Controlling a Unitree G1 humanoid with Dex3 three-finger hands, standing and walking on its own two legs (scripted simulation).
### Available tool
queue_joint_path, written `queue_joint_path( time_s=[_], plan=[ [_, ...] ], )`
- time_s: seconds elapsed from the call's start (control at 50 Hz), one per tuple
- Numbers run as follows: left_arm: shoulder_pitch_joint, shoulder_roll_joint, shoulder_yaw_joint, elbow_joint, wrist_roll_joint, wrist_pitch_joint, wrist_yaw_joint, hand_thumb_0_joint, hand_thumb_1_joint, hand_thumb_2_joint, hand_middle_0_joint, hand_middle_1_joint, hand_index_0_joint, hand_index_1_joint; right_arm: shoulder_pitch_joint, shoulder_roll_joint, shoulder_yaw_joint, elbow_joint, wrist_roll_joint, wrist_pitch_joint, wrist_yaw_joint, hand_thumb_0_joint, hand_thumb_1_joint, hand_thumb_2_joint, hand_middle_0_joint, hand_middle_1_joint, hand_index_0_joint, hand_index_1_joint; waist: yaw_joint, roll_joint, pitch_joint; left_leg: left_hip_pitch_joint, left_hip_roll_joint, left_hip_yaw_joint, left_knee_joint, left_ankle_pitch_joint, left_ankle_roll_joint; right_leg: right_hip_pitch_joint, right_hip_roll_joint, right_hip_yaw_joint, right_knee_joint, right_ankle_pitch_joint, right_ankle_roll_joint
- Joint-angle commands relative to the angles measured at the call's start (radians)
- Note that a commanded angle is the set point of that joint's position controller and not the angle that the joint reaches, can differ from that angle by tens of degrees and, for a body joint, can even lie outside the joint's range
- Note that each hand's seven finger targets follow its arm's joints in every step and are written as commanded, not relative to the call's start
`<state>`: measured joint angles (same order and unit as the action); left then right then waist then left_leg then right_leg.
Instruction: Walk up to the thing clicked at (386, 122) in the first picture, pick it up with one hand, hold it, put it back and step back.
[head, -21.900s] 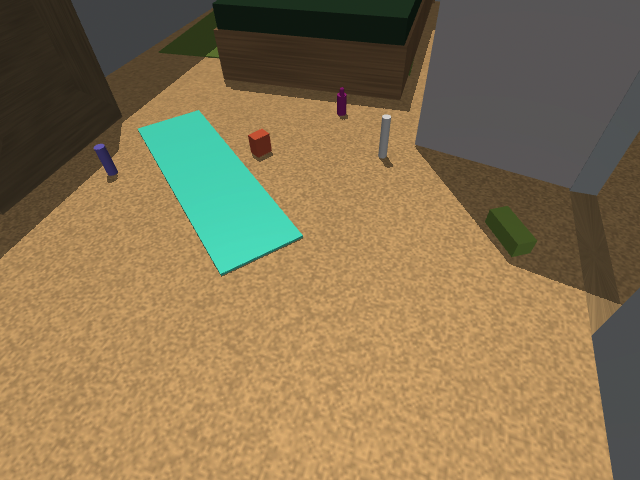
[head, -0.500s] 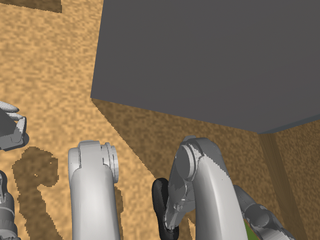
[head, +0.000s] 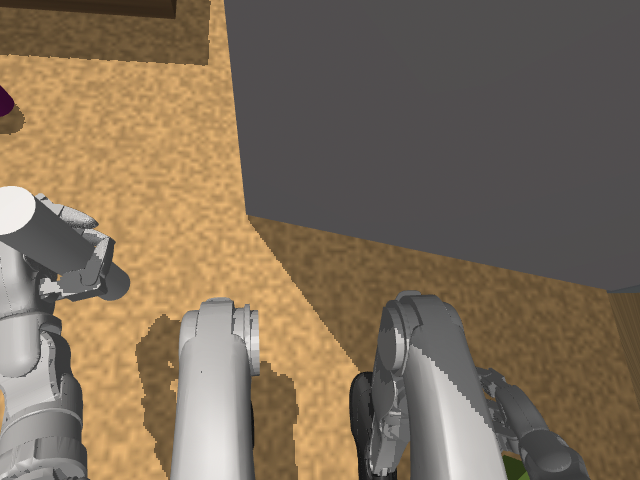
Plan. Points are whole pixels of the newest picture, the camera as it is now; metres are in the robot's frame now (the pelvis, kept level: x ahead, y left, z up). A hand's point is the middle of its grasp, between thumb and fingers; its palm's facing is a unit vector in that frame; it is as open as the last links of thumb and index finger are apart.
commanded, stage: settle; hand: left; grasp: from the side
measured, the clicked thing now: (72, 256) +0.37 +0.30 -0.05
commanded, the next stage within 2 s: lift in 0.74 s
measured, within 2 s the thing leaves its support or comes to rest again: neither
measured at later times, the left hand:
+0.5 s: hand (69, 236) +0.37 +0.28 +0.01, palm faces +0.29 -0.95 -0.04, open 6.1 cm
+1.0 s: hand (65, 222) +0.38 +0.27 +0.03, palm faces +0.28 -0.96 -0.04, open 6.1 cm
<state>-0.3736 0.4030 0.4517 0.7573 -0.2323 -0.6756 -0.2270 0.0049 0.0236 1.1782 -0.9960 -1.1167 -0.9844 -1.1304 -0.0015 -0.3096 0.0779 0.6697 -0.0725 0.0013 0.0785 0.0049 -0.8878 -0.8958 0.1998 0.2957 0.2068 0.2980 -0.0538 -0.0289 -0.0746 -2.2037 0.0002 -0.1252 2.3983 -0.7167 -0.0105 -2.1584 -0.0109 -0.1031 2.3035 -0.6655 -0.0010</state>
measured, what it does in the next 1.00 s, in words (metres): rises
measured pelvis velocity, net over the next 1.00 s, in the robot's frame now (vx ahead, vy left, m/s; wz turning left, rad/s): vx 0.00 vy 0.00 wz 0.05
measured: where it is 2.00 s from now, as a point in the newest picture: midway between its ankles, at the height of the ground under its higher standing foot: (305, 468)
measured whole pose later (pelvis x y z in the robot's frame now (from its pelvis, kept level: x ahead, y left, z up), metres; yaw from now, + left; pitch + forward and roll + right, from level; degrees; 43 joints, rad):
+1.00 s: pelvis +0.00 +0.00 +0.06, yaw +3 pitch +32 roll -4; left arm -0.40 0.34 0.45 0.74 -0.19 -0.60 -0.22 0.01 0.03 1.17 -0.99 -1.12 -0.98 -1.14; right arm 0.07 -0.29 0.01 0.69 -0.04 -0.03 0.04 0.01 -0.90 -0.89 0.20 0.30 0.21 0.30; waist -0.05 -0.01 -0.15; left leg -2.06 0.00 -0.07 2.20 -0.70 -0.01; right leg -2.04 -0.02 -0.06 2.14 -0.66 -0.01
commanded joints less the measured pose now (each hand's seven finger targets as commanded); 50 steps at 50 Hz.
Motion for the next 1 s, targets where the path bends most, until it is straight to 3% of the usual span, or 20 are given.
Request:
queue_joint_path(
  time_s=[0.0,0.02,0.12,0.16,0.26,0.34,0.42,0.48,0.6,0.64,0.68,0.72,0.78,0.8,0.84,0.86,0.88,0.94,0.98],
  plan=[
    [-0.228,0.252,0.076,-0.274,-0.025,-0.078,-0.006,0.000,0.519,1.321,-1.384,-1.426,-1.377,-1.443,0.090,-0.207,-0.099,-0.072,0.007,-0.034,-0.027,0.000,-0.885,-0.896,0.200,0.300,0.200,0.300,0.020,0.161,-0.686,0.392,-0.004,0.067,-0.324,0.134,0.031,0.412,0.031,0.015,-0.255,0.144,-0.034],
    [-0.180,0.222,0.070,-0.224,-0.025,-0.067,-0.010,0.000,0.495,1.325,-1.370,-1.420,-1.361,-1.438,0.091,-0.211,-0.102,-0.074,0.011,-0.032,-0.029,0.000,-0.887,-0.897,0.200,0.300,0.200,0.300,0.020,0.164,-0.680,0.421,-0.002,0.065,-0.331,0.164,0.028,0.402,0.030,0.012,-0.254,0.168,-0.036],
    [-0.200,0.208,0.076,-0.272,-0.022,-0.046,-0.011,0.000,0.474,1.321,-1.365,-1.415,-1.357,-1.433,0.114,-0.201,-0.118,-0.067,0.017,-0.035,-0.034,0.000,-0.885,-0.896,0.200,0.300,0.200,0.300,0.029,0.173,-0.713,0.472,-0.001,0.065,-0.358,0.216,0.024,0.412,0.027,0.014,-0.262,0.201,-0.040],
    [-0.193,0.187,0.059,-0.257,-0.015,-0.036,-0.012,0.000,0.485,1.308,-1.361,-1.398,-1.353,-1.415,0.103,-0.196,-0.124,-0.076,0.022,-0.036,-0.037,0.000,-0.882,-0.895,0.200,0.300,0.200,0.300,0.022,0.165,-0.697,0.468,-0.003,0.066,-0.373,0.195,0.026,0.398,0.026,0.014,-0.275,0.179,-0.041],
    [-0.216,0.173,0.069,-0.241,-0.017,-0.031,-0.011,0.000,0.483,1.320,-1.361,-1.400,-1.352,-1.419,0.103,-0.190,-0.134,-0.074,0.025,-0.045,-0.041,0.000,-0.881,-0.895,0.200,0.300,0.200,0.300,0.022,0.138,-0.668,0.455,-0.003,0.075,-0.390,0.158,0.031,0.402,0.024,0.023,-0.305,0.148,-0.039],
    [-0.257,0.209,0.069,-0.289,0.004,-0.035,-0.003,0.000,0.482,1.331,-1.386,-1.421,-1.378,-1.439,0.113,-0.181,-0.139,-0.069,0.021,-0.049,-0.044,0.000,-0.886,-0.896,0.200,0.300,0.200,0.300,0.022,0.142,-0.704,0.476,-0.003,0.082,-0.400,0.150,0.032,0.431,0.024,0.033,-0.323,0.137,-0.037],
    [-0.250,0.162,0.047,-0.249,-0.002,-0.027,-0.004,0.000,0.498,1.329,-1.366,-1.402,-1.356,-1.422,0.110,-0.176,-0.138,-0.064,0.022,-0.058,-0.047,0.000,-0.884,-0.896,0.200,0.300,0.200,0.300,0.013,0.132,-0.671,0.473,-0.004,0.084,-0.419,0.130,0.034,0.428,0.024,0.037,-0.343,0.119,-0.037],
    [-0.289,0.201,0.071,-0.283,0.005,-0.033,0.005,0.000,0.496,1.344,-1.367,-1.410,-1.357,-1.430,0.127,-0.177,-0.140,-0.066,0.021,-0.058,-0.049,0.000,-0.879,-0.896,0.200,0.300,0.200,0.300,0.022,0.165,-0.705,0.509,-0.003,0.079,-0.436,0.133,0.028,0.426,0.023,0.034,-0.344,0.118,-0.041],
    [-0.257,0.158,0.039,-0.220,0.015,-0.024,0.005,0.000,0.530,1.350,-1.365,-1.406,-1.356,-1.424,0.126,-0.171,-0.135,-0.065,0.023,-0.058,-0.050,0.000,-0.880,-0.896,0.200,0.300,0.200,0.300,0.013,0.151,-0.675,0.519,-0.007,0.077,-0.461,0.143,0.028,0.425,0.022,0.028,-0.355,0.125,-0.043],
    [-0.277,0.188,0.057,-0.234,0.018,-0.024,0.013,0.000,0.550,1.346,-1.364,-1.398,-1.355,-1.415,0.132,-0.171,-0.136,-0.066,0.025,-0.057,-0.051,0.000,-0.880,-0.895,0.200,0.300,0.200,0.300,0.026,0.153,-0.680,0.525,-0.007,0.075,-0.472,0.124,0.029,0.421,0.024,0.028,-0.364,0.106,-0.044],
    [-0.264,0.146,0.039,-0.194,0.017,-0.022,0.013,0.000,0.531,1.362,-1.359,-1.404,-1.350,-1.424,0.128,-0.170,-0.134,-0.067,0.026,-0.058,-0.049,0.000,-0.878,-0.896,0.200,0.300,0.199,0.300,0.012,0.148,-0.644,0.524,-0.005,0.069,-0.484,0.091,0.029,0.404,0.023,0.024,-0.369,0.084,-0.042],
    [-0.289,0.171,0.053,-0.211,0.017,-0.029,0.014,0.000,0.554,1.358,-1.352,-1.395,-1.343,-1.413,0.134,-0.175,-0.136,-0.062,0.027,-0.061,-0.049,0.000,-0.873,-0.895,0.200,0.300,0.199,0.300,0.016,0.162,-0.650,0.537,-0.004,0.062,-0.494,0.073,0.028,0.397,0.022,0.024,-0.370,0.077,-0.043],
    [-0.309,0.166,0.030,-0.218,0.020,-0.035,0.006,0.000,0.549,1.351,-1.353,-1.395,-1.347,-1.411,0.129,-0.169,-0.134,-0.066,0.026,-0.065,-0.050,0.000,-0.874,-0.894,0.200,0.300,0.199,0.300,0.004,0.151,-0.641,0.517,-0.006,0.066,-0.495,0.052,0.032,0.405,0.023,0.026,-0.384,0.060,-0.041],
    [-0.313,0.185,0.050,-0.241,0.015,-0.041,0.007,0.000,0.570,1.363,-1.360,-1.400,-1.352,-1.417,0.135,-0.168,-0.133,-0.063,0.027,-0.065,-0.051,0.000,-0.875,-0.895,0.200,0.300,0.199,0.300,0.017,0.158,-0.665,0.534,-0.007,0.071,-0.496,0.074,0.030,0.422,0.021,0.030,-0.385,0.075,-0.041],
    [-0.304,0.216,0.071,-0.256,0.016,-0.040,0.011,0.000,0.496,1.262,-1.352,-1.424,-1.378,-1.407,0.149,-0.166,-0.136,-0.061,0.024,-0.065,-0.051,0.000,-0.899,-0.893,0.201,0.299,0.200,0.299,0.026,0.150,-0.714,0.540,-0.010,0.084,-0.486,0.106,0.032,0.475,0.022,0.040,-0.396,0.092,-0.039],
    [-0.249,0.168,0.040,-0.209,0.014,-0.031,0.004,0.000,0.483,1.259,-1.346,-1.421,-1.374,-1.403,0.140,-0.166,-0.132,-0.069,0.028,-0.065,-0.051,0.000,-0.898,-0.892,0.201,0.299,0.200,0.299,0.020,0.140,-0.696,0.545,-0.011,0.081,-0.496,0.124,0.031,0.466,0.022,0.034,-0.392,0.105,-0.041],
    [-0.290,0.168,0.035,-0.260,0.007,-0.036,0.002,0.000,0.495,1.261,-1.334,-1.411,-1.361,-1.393,0.140,-0.168,-0.134,-0.069,0.030,-0.068,-0.052,0.000,-0.897,-0.892,0.201,0.299,0.200,0.299,0.020,0.147,-0.704,0.553,-0.010,0.078,-0.500,0.122,0.030,0.455,0.022,0.034,-0.391,0.105,-0.043],
    [-0.302,0.230,0.069,-0.329,0.006,-0.033,0.005,0.000,0.462,1.254,-1.349,-1.409,-1.376,-1.392,0.153,-0.168,-0.138,-0.070,0.034,-0.065,-0.058,0.000,-0.894,-0.891,0.201,0.300,0.200,0.300,0.035,0.171,-0.748,0.581,-0.011,0.086,-0.519,0.125,0.031,0.502,0.021,0.042,-0.412,0.107,-0.042],
    [-0.253,0.157,0.031,-0.299,-0.007,-0.016,-0.002,0.000,0.470,1.269,-1.351,-1.424,-1.379,-1.407,0.153,-0.160,-0.138,-0.072,0.038,-0.069,-0.057,0.000,-0.896,-0.892,0.201,0.299,0.200,0.299,0.021,0.137,-0.727,0.568,-0.012,0.088,-0.522,0.126,0.033,0.518,0.022,0.048,-0.433,0.106,-0.039]
  ],
)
